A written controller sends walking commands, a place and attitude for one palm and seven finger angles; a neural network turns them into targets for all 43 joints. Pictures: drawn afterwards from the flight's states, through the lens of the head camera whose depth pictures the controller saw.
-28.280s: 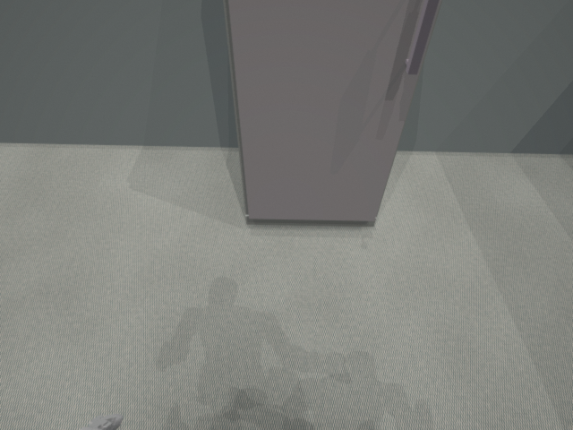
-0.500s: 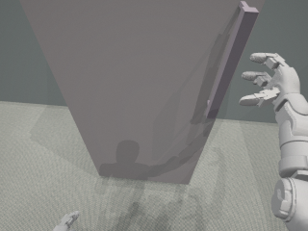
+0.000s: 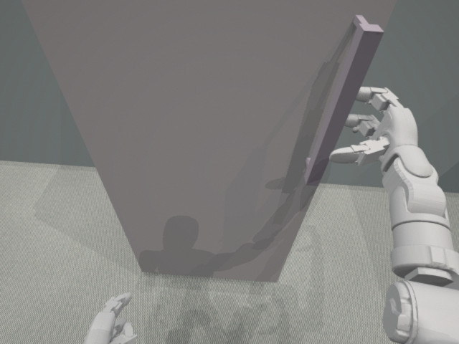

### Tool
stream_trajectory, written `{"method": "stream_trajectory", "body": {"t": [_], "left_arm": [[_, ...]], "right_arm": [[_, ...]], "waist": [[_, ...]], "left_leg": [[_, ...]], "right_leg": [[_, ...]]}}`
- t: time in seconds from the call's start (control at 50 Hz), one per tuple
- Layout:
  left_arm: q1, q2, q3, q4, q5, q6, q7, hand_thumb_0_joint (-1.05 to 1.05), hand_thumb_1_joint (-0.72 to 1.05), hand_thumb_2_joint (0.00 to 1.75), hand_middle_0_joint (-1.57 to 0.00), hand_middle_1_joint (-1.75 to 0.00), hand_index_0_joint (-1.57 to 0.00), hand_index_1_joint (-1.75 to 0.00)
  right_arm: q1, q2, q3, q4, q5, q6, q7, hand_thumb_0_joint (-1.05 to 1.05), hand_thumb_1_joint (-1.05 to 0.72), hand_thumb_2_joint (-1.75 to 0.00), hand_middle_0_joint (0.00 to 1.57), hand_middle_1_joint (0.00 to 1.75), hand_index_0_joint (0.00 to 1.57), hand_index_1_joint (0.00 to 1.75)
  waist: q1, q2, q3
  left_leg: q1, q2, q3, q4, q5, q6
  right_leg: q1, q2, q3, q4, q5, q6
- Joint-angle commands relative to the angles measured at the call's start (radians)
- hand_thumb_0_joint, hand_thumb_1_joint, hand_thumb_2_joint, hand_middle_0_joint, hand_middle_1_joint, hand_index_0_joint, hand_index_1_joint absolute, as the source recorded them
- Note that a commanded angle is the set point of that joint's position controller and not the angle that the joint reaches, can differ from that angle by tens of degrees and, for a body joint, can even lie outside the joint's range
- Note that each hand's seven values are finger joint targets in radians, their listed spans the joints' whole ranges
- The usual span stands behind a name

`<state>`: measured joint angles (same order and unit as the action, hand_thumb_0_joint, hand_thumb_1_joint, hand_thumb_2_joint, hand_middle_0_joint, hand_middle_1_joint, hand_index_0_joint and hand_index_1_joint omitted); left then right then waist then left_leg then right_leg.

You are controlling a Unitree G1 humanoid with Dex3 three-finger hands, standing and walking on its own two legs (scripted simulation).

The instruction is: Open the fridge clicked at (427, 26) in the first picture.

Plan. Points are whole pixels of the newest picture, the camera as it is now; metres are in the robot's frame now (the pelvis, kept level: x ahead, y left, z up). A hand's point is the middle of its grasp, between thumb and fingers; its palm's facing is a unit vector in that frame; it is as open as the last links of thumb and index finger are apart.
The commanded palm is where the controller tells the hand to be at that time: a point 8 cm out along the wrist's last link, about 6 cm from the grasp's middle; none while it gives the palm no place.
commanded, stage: feel for the door with the fingertips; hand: right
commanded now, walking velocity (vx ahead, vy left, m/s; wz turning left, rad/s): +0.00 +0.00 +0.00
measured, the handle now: (331, 114) +0.48 -0.14 +0.19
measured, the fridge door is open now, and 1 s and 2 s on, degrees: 0 0 0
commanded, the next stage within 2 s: slide the fingers in behind the handle in 0.34 s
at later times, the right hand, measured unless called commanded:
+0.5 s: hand (355, 127) +0.44 -0.18 +0.19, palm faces +0.01 +1.00 -0.02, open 13.7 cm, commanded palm +0.42 -0.22 +0.19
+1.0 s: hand (347, 130) +0.42 -0.16 +0.19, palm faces -0.01 +1.00 +0.00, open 14.0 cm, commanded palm +0.40 -0.21 +0.19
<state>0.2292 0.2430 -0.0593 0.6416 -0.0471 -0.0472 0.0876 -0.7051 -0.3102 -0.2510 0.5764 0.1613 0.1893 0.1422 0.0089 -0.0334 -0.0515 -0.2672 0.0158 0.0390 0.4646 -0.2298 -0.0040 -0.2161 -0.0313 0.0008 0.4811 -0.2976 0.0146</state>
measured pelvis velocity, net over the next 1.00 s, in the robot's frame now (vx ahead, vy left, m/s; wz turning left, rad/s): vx -0.01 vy -0.01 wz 0.01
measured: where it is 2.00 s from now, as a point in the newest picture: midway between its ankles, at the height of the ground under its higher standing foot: outside the picture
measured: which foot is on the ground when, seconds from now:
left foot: down 0.00-1.00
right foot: down 0.00-1.00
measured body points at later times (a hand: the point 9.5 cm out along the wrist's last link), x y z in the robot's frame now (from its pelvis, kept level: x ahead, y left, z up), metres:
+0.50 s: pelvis -0.01 +0.00 +0.00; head +0.00 +0.00 +0.45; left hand +0.08 +0.25 -0.12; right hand +0.43 -0.23 +0.19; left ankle +0.01 +0.12 -0.74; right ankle -0.03 -0.13 -0.74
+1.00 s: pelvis -0.01 -0.01 +0.00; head -0.01 +0.00 +0.45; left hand +0.11 +0.24 -0.10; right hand +0.42 -0.21 +0.20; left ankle +0.01 +0.12 -0.74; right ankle -0.03 -0.13 -0.74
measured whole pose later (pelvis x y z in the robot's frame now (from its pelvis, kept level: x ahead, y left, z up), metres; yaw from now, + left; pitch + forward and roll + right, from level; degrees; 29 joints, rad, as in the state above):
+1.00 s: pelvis -0.01 -0.01 +0.00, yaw +0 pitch +2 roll +0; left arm 0.28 0.26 -0.05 0.67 -0.05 -0.09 0.07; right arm -0.76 -0.30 -0.23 0.69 0.16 0.09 0.14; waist 0.02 -0.03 -0.05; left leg -0.30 0.02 0.03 0.47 -0.21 -0.01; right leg -0.25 -0.02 -0.01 0.50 -0.29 0.00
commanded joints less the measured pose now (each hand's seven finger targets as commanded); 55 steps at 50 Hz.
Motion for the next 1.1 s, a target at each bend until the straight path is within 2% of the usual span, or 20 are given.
{"method": "stream_trajectory", "body": {"t": [0.0,0.06,0.1,0.2,0.26,0.3,0.32,0.4,0.42,0.48,0.5,0.6,0.62,0.64,0.72,0.76,0.78,0.98,1.04,1.08], "left_arm": [[-0.030,0.135,0.053,-0.121,-0.007,-0.037,0.016,0.00,0.90,0.90,-0.20,-0.30,-0.20,-0.30],[-0.024,0.135,0.055,-0.121,-0.009,-0.042,0.017,0.00,0.90,0.90,-0.20,-0.30,-0.20,-0.30],[-0.013,0.142,0.056,-0.112,-0.009,-0.044,0.018,0.00,0.90,0.90,-0.20,-0.30,-0.20,-0.30],[0.012,0.156,0.057,-0.097,-0.006,-0.047,0.019,0.00,0.90,0.90,-0.20,-0.30,-0.20,-0.30],[0.022,0.148,0.054,-0.096,-0.004,-0.056,0.016,0.00,0.90,0.90,-0.20,-0.30,-0.20,-0.30],[0.039,0.155,0.061,-0.094,-0.004,-0.061,0.012,0.00,0.90,0.90,-0.20,-0.30,-0.20,-0.30],[0.042,0.151,0.061,-0.092,-0.004,-0.065,0.010,0.00,0.90,0.90,-0.20,-0.30,-0.20,-0.30],[0.069,0.158,0.063,-0.070,-0.004,-0.079,0.009,0.00,0.90,0.90,-0.20,-0.30,-0.20,-0.30],[0.075,0.161,0.063,-0.066,-0.007,-0.083,0.009,0.00,0.90,0.90,-0.20,-0.30,-0.20,-0.30],[0.074,0.155,0.061,-0.063,-0.009,-0.095,0.006,0.00,0.90,0.90,-0.20,-0.30,-0.20,-0.30],[0.082,0.159,0.064,-0.064,-0.005,-0.099,0.003,0.00,0.90,0.90,-0.20,-0.30,-0.20,-0.30],[0.081,0.164,0.063,-0.065,-0.006,-0.104,0.000,0.00,0.90,0.90,-0.20,-0.30,-0.20,-0.30],[0.075,0.159,0.061,-0.072,-0.008,-0.107,-0.004,0.00,0.90,0.90,-0.20,-0.30,-0.20,-0.30],[0.077,0.158,0.063,-0.074,-0.006,-0.108,-0.005,0.00,0.90,0.90,-0.20,-0.30,-0.20,-0.30],[0.056,0.152,0.061,-0.092,-0.010,-0.103,-0.011,0.00,0.90,0.90,-0.20,-0.30,-0.20,-0.30],[0.052,0.153,0.065,-0.097,-0.011,-0.102,-0.013,0.00,0.90,0.90,-0.20,-0.30,-0.20,-0.30],[0.041,0.149,0.064,-0.104,-0.011,-0.100,-0.013,0.00,0.90,0.90,-0.20,-0.30,-0.20,-0.30],[0.000,0.135,0.059,-0.102,-0.010,-0.083,-0.003,0.00,0.90,0.90,-0.20,-0.30,-0.20,-0.30],[-0.010,0.129,0.055,-0.104,-0.008,-0.079,-0.002,0.00,0.90,0.90,-0.20,-0.30,-0.20,-0.30],[-0.011,0.131,0.054,-0.096,-0.008,-0.073,0.001,0.00,0.90,0.90,-0.20,-0.30,-0.20,-0.30]], "right_arm": [[-0.513,-0.221,-0.022,-0.179,0.004,-0.066,0.021,0.00,0.50,-0.30,0.30,1.20,0.30,1.20],[-0.542,-0.219,-0.016,-0.171,0.015,-0.077,0.043,0.00,0.50,-0.30,0.30,1.20,0.30,1.20],[-0.553,-0.202,0.001,-0.127,0.029,-0.084,0.058,0.00,0.50,-0.30,0.30,1.20,0.30,1.20],[-0.611,-0.296,-0.060,-0.038,0.022,-0.112,0.051,0.00,0.50,-0.30,0.30,1.20,0.30,1.20],[-0.679,-0.271,-0.030,-0.029,0.007,-0.151,0.041,0.00,0.50,-0.30,0.30,1.20,0.30,1.20],[-0.686,-0.285,-0.033,-0.032,0.002,-0.182,0.037,0.00,0.50,-0.30,0.30,1.20,0.30,1.20],[-0.710,-0.279,-0.030,-0.037,0.003,-0.195,0.037,0.00,0.50,-0.30,0.30,1.20,0.30,1.20],[-0.733,-0.248,-0.003,0.037,0.006,-0.213,0.042,0.00,0.50,-0.30,0.30,1.20,0.30,1.20],[-0.760,-0.275,-0.025,0.032,0.010,-0.220,0.041,0.00,0.50,-0.30,0.30,1.20,0.30,1.20],[-0.761,-0.231,0.005,0.030,0.011,-0.233,0.046,0.00,0.50,-0.30,0.30,1.20,0.30,1.20],[-0.741,-0.237,-0.007,0.036,0.015,-0.239,0.045,0.00,0.50,-0.30,0.30,1.20,0.30,1.20],[-0.673,-0.281,-0.049,0.054,0.019,-0.251,0.053,0.00,0.50,-0.30,0.30,1.20,0.30,1.20],[-0.686,-0.258,-0.029,0.029,0.017,-0.253,0.053,0.00,0.50,-0.30,0.30,1.20,0.30,1.20],[-0.653,-0.272,-0.052,0.037,0.012,-0.250,0.047,0.00,0.50,-0.30,0.30,1.20,0.30,1.20],[-0.613,-0.223,-0.017,-0.008,0.011,-0.229,0.041,0.00,0.50,-0.30,0.30,1.20,0.30,1.20],[-0.574,-0.242,-0.046,-0.039,0.014,-0.217,0.033,0.00,0.50,-0.30,0.30,1.20,0.30,1.20],[-0.560,-0.209,-0.028,-0.053,0.021,-0.207,0.033,0.00,0.50,-0.30,0.30,1.20,0.30,1.20],[-0.589,-0.173,0.002,-0.142,0.005,-0.151,-0.017,0.00,0.50,-0.30,0.30,1.20,0.30,1.20],[-0.616,-0.129,0.042,-0.161,0.002,-0.140,-0.022,0.00,0.50,-0.30,0.30,1.20,0.30,1.20],[-0.601,-0.133,0.032,-0.113,0.005,-0.124,-0.025,0.00,0.50,-0.30,0.30,1.20,0.30,1.20]], "waist": [[0.025,0.029,-0.276],[0.028,-0.005,-0.313],[0.041,0.038,-0.290],[0.044,0.068,-0.259],[0.052,0.001,-0.280],[0.049,0.016,-0.325],[0.053,-0.028,-0.348],[0.073,0.021,-0.305],[0.073,0.021,-0.306],[0.069,-0.029,-0.315],[0.063,0.007,-0.319],[0.041,0.027,-0.299],[0.046,0.007,-0.295],[0.030,0.015,-0.301],[0.029,-0.007,-0.282],[0.014,0.007,-0.293],[0.015,0.014,-0.294],[0.023,0.026,-0.271],[0.029,-0.014,-0.285],[0.031,0.024,-0.267]], "left_leg": [[0.149,-0.012,-0.002,-0.029,0.338,0.029],[0.152,-0.013,-0.002,-0.022,0.365,0.032],[0.142,-0.013,0.001,-0.025,0.358,0.030],[0.116,-0.010,-0.003,-0.030,0.275,0.025],[0.099,-0.011,-0.007,-0.023,0.264,0.029],[0.117,-0.014,-0.005,-0.014,0.276,0.031],[0.114,-0.015,-0.009,-0.010,0.296,0.032],[0.079,-0.021,0.002,-0.021,0.251,0.028],[0.079,-0.022,-0.002,-0.025,0.235,0.027],[0.066,-0.024,0.001,-0.022,0.224,0.034],[0.077,-0.025,0.006,-0.021,0.228,0.034],[0.098,-0.024,0.003,-0.022,0.207,0.035],[0.093,-0.024,0.002,-0.022,0.207,0.034],[0.099,-0.025,0.004,-0.017,0.207,0.037],[0.097,-0.023,0.004,-0.021,0.214,0.036],[0.109,-0.025,0.006,-0.020,0.218,0.039],[0.109,-0.026,0.005,-0.021,0.225,0.037],[0.104,-0.022,0.003,-0.032,0.220,0.034],[0.106,-0.019,0.003,-0.029,0.252,0.034],[0.097,-0.020,0.005,-0.035,0.230,0.032]], "right_leg": [[0.053,0.030,-0.021,-0.024,0.315,-0.052],[0.066,0.036,-0.019,-0.017,0.335,-0.051],[0.055,0.034,-0.017,-0.015,0.321,-0.051],[0.003,0.036,-0.006,-0.018,0.251,-0.054],[0.012,0.039,-0.003,-0.016,0.251,-0.052],[0.025,0.034,-0.001,-0.010,0.273,-0.053],[0.043,0.035,-0.001,-0.006,0.289,-0.052],[0.026,0.030,0.006,-0.013,0.254,-0.051],[0.020,0.029,0.007,-0.016,0.233,-0.051],[0.042,0.030,0.010,-0.020,0.238,-0.047],[0.038,0.027,0.013,-0.018,0.248,-0.049],[0.002,0.024,0.007,-0.030,0.220,-0.049],[0.004,0.025,0.008,-0.036,0.217,-0.048],[0.003,0.023,0.009,-0.036,0.226,-0.047],[0.008,0.021,0.000,-0.039,0.234,-0.045],[0.009,0.019,0.002,-0.042,0.243,-0.043],[0.017,0.018,-0.005,-0.042,0.245,-0.045],[0.034,0.022,-0.004,-0.043,0.245,-0.046],[0.056,0.026,-0.006,-0.038,0.273,-0.044],[0.040,0.025,-0.006,-0.040,0.247,-0.044]]}}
